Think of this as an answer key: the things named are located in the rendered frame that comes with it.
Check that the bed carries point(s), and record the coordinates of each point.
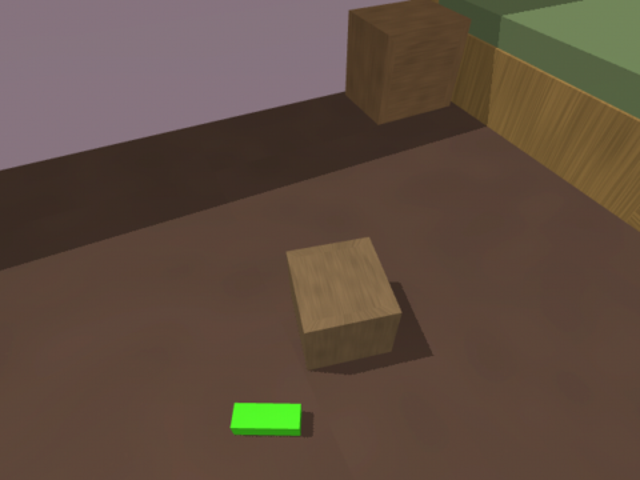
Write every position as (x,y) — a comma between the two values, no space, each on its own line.
(560,80)

